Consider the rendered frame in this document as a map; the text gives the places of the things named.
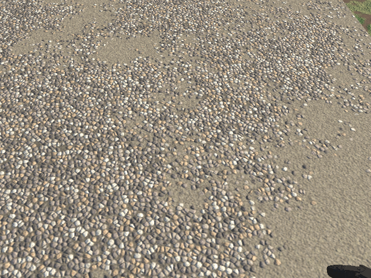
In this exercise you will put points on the right robot hand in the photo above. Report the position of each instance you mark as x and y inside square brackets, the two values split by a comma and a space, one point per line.
[348, 271]

